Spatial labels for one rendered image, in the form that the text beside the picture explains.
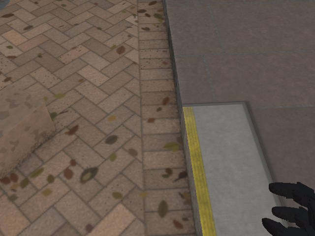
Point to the robot right hand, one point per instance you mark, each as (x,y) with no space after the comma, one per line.
(303,218)

